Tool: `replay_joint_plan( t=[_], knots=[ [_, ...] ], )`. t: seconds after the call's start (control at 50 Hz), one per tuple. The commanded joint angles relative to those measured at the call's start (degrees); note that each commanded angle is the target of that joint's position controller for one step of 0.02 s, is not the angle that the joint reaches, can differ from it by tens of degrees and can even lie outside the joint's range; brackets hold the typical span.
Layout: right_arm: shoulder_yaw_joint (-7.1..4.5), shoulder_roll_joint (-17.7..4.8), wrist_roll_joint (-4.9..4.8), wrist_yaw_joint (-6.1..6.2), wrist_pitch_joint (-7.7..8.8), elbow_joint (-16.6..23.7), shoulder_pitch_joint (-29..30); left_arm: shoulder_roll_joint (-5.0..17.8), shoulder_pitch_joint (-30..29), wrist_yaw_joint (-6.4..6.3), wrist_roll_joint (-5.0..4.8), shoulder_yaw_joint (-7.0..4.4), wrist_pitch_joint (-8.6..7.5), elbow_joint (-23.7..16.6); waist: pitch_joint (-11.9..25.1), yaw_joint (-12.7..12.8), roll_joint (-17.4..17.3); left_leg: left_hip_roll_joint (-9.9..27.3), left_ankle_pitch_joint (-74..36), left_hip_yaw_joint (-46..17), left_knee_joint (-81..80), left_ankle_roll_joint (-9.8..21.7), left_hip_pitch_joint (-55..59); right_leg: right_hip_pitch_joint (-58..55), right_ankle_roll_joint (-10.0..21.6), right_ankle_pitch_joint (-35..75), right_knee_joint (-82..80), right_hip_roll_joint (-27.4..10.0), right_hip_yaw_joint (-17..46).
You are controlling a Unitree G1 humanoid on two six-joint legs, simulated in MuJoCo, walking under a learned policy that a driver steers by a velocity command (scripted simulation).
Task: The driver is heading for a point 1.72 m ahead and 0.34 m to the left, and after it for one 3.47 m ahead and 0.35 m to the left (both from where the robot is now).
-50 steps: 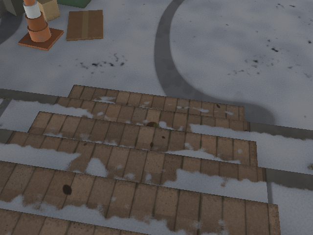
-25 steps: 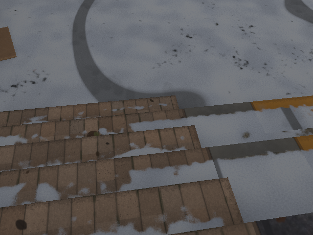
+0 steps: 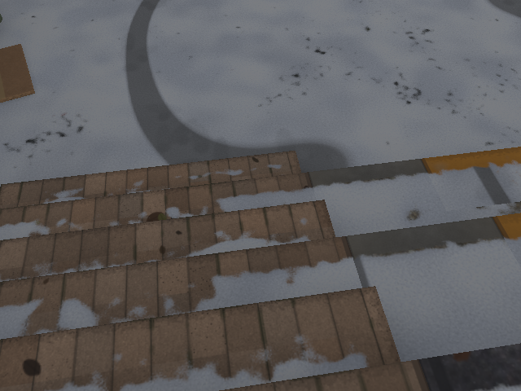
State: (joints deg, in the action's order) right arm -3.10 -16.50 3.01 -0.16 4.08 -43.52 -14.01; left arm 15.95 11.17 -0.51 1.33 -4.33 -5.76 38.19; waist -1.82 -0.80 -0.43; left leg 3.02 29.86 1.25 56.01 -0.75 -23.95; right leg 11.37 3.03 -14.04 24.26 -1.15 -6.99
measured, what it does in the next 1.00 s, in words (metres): walks ahead, turning left: left foot, then right foot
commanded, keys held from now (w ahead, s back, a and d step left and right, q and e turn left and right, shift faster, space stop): q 0.50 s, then w+q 0.08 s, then w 0.10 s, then w+e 0.32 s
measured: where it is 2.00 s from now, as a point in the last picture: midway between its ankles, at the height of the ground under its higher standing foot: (234, 350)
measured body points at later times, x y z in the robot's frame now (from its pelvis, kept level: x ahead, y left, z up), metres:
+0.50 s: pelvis +0.01 +0.08 +0.01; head +0.04 +0.11 +0.46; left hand +0.07 +0.40 -0.09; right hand +0.22 -0.15 -0.08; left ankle +0.00 +0.16 -0.74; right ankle +0.05 -0.08 -0.67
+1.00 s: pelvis +0.16 +0.07 +0.00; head +0.16 +0.07 +0.45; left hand +0.10 +0.30 -0.13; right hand +0.37 -0.12 -0.11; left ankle +0.13 +0.22 -0.68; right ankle +0.14 -0.03 -0.74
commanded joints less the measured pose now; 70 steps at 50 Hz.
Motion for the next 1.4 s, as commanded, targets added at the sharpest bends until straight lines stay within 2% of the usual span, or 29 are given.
replay_joint_plan(
  t=[0.02,0.1,0.2,0.24,0.26,0.28,0.3,0.34,0.36,0.5,0.56,0.68,0.78,0.8,0.82,0.84,0.86,0.88,0.92,0.96,1.02,1.08,1.18,1.22,1.24,1.26,1.28,1.32,1.4],
  knots=[
    [-1.0,-2.94,0.91,-0.63,0.55,4.02,0.9,6.51,-5.99,-2.31,0.09,-1.77,-0.92,-5.08,0.75,-2.27,5.01,1.63,-4.04,-1.24,1.36,0.32,-1.46,-0.54,10.79,13.15,-15.53,-15.6,8.62],
    [0.21,-1.82,-0.51,-4.71,-1.85,4.53,2.73,10.95,0.2,-3.17,1.55,-4.06,0.54,-4.22,2.54,2.21,4.69,2.23,-8.39,-0.04,-14.61,-0.35,-1.08,-11.06,10.99,18.77,-14.84,-16.95,5.45],
    [-1.19,-5.86,-1.84,-5.21,-0.7,4.44,1.41,10.71,-2.96,-2.36,2.03,-3.92,1.78,-4.05,3.58,0.52,5.0,-0.35,-21.92,1.07,-29.49,4.04,7.42,-9.37,8.16,9.68,-10.38,-18.67,3.3],
    [-2.86,-8.56,-2.14,-5.01,0.64,5.06,0.13,7.47,-1.13,-2.03,1.64,-2.42,2.02,-2.27,6.22,-0.71,1.49,-1.43,-35.84,0.21,-35.27,9.22,18.23,-3.42,2.63,1.12,-3.41,-14.23,-0.42],
    [-4.71,-15.75,-2.74,-3.49,1.34,5.77,-2.41,2.26,3.29,-2.47,1.29,-1.08,1.89,-5.34,13.37,1.93,-12.01,11.77,-62.76,-16.57,-35.57,21.33,30.01,4.1,-4.57,-11.57,11.22,-4.37,-9.2],
    [-5.55,-18.06,-1.61,-2.72,2.39,6.06,-6.61,3.84,-0.14,-2.33,1.91,-0.68,0.76,-6.93,12.32,-1.94,-9.24,18.28,-56.1,-30.59,-38.73,27.29,34.19,16.17,-6.33,-25.86,18.62,0.85,0.51],
    [-5.69,-15.71,0.21,-1.65,3.92,3.88,-7.33,5.42,-3.51,-1.88,1.78,-0.91,0.68,-5.96,5.6,-2.96,-5.99,16.12,-49.25,-26.31,-39.95,23.15,30.82,22.19,-5.75,-24.18,24.3,-1.21,7.62],
    [-4.34,-10.89,-1.35,-1.5,3.57,4.59,-3.15,10.73,-0.7,-2.67,2.1,-2.89,1.09,-3.41,6.16,-0.22,-6.25,13.39,-48.97,-20.45,-40.5,20.01,27.0,22.23,-5.9,-20.56,33.1,-2.21,9.39],
    [-3.72,-9.37,-2.34,-1.48,3.07,5.04,-1.26,9.84,-1.43,-2.85,2.18,-2.53,1.38,-3.42,4.78,1.16,-6.33,12.57,-47.96,-18.94,-41.78,18.63,21.86,19.96,-5.72,-18.42,34.7,-2.59,10.28],
    [-3.71,-10.7,-0.94,-2.72,2.87,8.96,1.0,7.56,3.48,-0.79,1.08,-0.51,4.17,0.68,5.45,2.21,-5.2,8.41,-41.16,-18.41,-42.65,17.94,15.97,15.77,-8.62,-4.01,27.89,-0.53,9.5],
    [-3.23,-8.87,-1.14,-3.25,2.81,8.29,-2.76,6.43,2.33,-1.04,2.47,1.0,4.45,1.77,3.56,-1.03,-5.46,8.73,-10.66,-25.73,-45.51,17.33,18.57,19.45,-8.62,-4.93,21.93,-1.91,10.6],
    [-2.58,-8.71,-1.62,-2.39,1.99,7.75,-4.77,4.98,-1.5,0.69,2.72,3.33,2.29,1.98,2.26,-5.19,-5.45,8.02,1.95,-29.68,-43.08,15.7,19.48,19.17,-6.12,-9.09,11.14,-0.45,6.52],
    [-1.36,-7.9,-0.27,-2.48,0.93,5.05,-1.73,5.33,0.61,2.73,1.42,3.84,-0.57,2.74,0.59,-1.83,-5.65,7.92,2.36,-27.15,-40.34,15.54,10.57,5.79,0.03,0.59,2.08,1.22,3.97],
    [-2.47,-10.2,-4.03,-0.93,-1.14,3.39,-3.57,8.16,5.12,1.69,-1.05,1.82,1.06,2.5,5.34,1.06,-14.64,1.03,-16.57,-18.5,-33.99,9.44,11.16,-2.23,0.65,5.65,1.09,0.81,5.99],
    [-1.37,-6.33,-4.08,-0.17,-1.82,4.18,-1.95,11.81,12.27,1.2,-0.71,1.09,1.71,4.07,7.77,4.02,-8.84,-1.33,-19.92,-13.51,-24.9,6.12,7.24,-9.16,2.63,3.19,-0.36,-4.48,12.76],
    [1.29,0.76,2.31,-1.68,0.24,6.99,1.47,13.37,21.46,2.1,2.12,0.97,-2.06,7.35,4.49,6.76,18.08,-8.05,-3.34,-13.85,-8.56,3.92,-10.28,-19.31,13.86,-5.47,-6.47,-10.68,27.59],
    [0.27,-1.38,3.56,-1.75,1.21,8.7,4.64,9.9,22.58,2.71,2.86,2.09,-3.01,6.93,0.25,7.45,16.44,-10.57,2.52,-13.82,1.58,2.39,-27.59,-21.04,19.79,-21.76,-14.09,-19.36,50.43],
    [0.09,-3.14,2.67,-1.12,1.56,6.98,5.41,7.11,17.41,2.86,2.74,2.42,-2.92,6.35,-4.98,5.65,7.23,-6.87,-2.0,-15.42,7.05,3.59,-31.66,-17.71,17.6,-27.59,-15.42,-19.51,47.89],
    [0.44,-3.56,3.13,0.01,2.12,3.42,2.33,2.42,11.17,2.51,0.41,3.47,-2.2,4.66,-1.17,2.95,4.98,-1.66,-7.6,-9.35,9.66,2.82,-26.9,-13.99,14.32,-19.12,-15.74,-14.32,37.15],
    [0.97,-1.83,3.12,0.13,2.0,3.09,5.13,0.22,9.33,1.87,0.8,4.42,-1.86,4.22,-0.55,2.06,4.32,0.75,-13.16,-6.36,3.6,1.47,-20.69,-8.58,11.99,-6.45,-16.18,-10.22,29.57],
    [2.11,0.12,0.97,-0.88,1.19,3.7,10.62,4.61,12.87,2.7,1.23,2.6,-1.72,5.9,-0.47,4.53,3.85,0.27,-19.79,-1.11,-9.07,-1.84,-15.13,-4.86,12.47,8.01,-15.29,-6.76,22.15],
    [2.95,1.0,1.14,-1.76,0.78,5.53,15.09,7.73,16.45,4.66,1.31,1.1,-1.32,7.63,-0.37,5.7,4.23,-2.03,-21.85,1.76,-19.13,-1.32,-6.88,-0.42,13.2,19.27,-12.04,-6.61,22.09],
    [2.4,-2.24,0.26,-0.75,2.01,5.64,13.29,7.71,9.9,5.73,2.03,0.56,-0.5,5.56,0.76,0.47,5.44,-4.41,-25.89,2.35,-24.55,2.7,8.16,4.85,10.56,23.21,-5.19,-7.47,25.5],
    [0.54,-7.97,-0.85,0.52,3.2,1.05,-5.4,4.09,7.31,5.92,2.85,1.67,-1.36,4.2,10.65,-7.63,-1.6,2.29,-32.62,-4.61,-24.13,10.9,33.73,16.11,3.4,22.86,16.69,0.8,21.0],
    [0.37,-11.28,0.36,0.71,3.32,-1.37,-19.44,-5.18,18.57,5.55,3.58,4.15,-2.44,3.93,26.66,-5.39,-15.21,19.23,-53.44,-25.65,-25.61,27.12,55.29,25.34,-1.82,-19.0,38.98,10.52,14.81],
    [0.6,-9.37,0.97,-0.2,2.99,-2.22,-21.11,-1.24,16.2,6.03,2.67,2.91,-2.98,4.0,21.98,-7.29,-13.92,24.15,-31.87,-40.66,-34.92,28.13,51.86,39.05,-1.47,-22.44,55.4,7.77,16.02],
    [1.08,-5.96,0.15,-0.53,3.01,-0.52,-12.21,3.49,10.77,5.23,2.66,1.81,-2.7,5.31,6.08,-5.51,-5.6,22.42,-16.01,-34.16,-38.72,22.42,34.24,42.7,-0.01,-13.86,59.31,2.31,16.24],
    [4.37,4.12,-0.91,0.12,2.25,1.1,-3.31,2.08,9.28,3.26,4.32,2.36,-0.86,7.26,6.5,-1.38,-1.98,16.95,-15.47,-21.55,-41.98,17.51,20.76,34.62,0.51,-2.77,54.79,-3.47,15.46],
    [3.31,2.75,0.66,2.12,2.67,-1.64,-2.99,-0.88,3.71,5.83,3.27,3.71,0.48,6.51,3.39,-0.07,-0.95,12.25,-29.28,-5.5,-46.97,15.17,15.91,30.94,-1.72,-1.43,40.12,-6.57,12.59]
  ],
)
